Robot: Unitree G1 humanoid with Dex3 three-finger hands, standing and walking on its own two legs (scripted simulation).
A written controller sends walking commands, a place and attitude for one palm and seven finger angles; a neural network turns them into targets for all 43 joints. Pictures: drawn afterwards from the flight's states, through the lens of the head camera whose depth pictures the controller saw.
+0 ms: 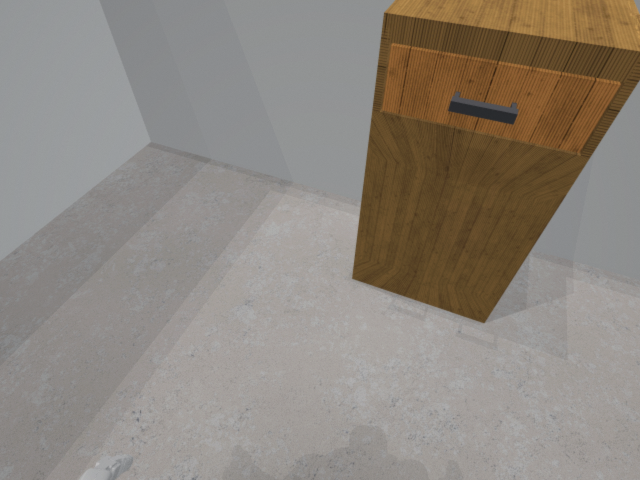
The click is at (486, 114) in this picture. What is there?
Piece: drawer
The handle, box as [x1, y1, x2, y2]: [448, 91, 518, 124]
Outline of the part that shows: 452,96 448,109 450,111 512,124 517,114 518,109 515,108 516,103 512,102 510,107 460,98 458,96 459,92 456,91 455,95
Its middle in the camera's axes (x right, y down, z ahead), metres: +0.36 -0.29 +0.85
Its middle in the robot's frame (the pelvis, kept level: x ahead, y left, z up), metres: +0.86 -0.31 +0.05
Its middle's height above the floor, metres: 0.82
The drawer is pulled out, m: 0.00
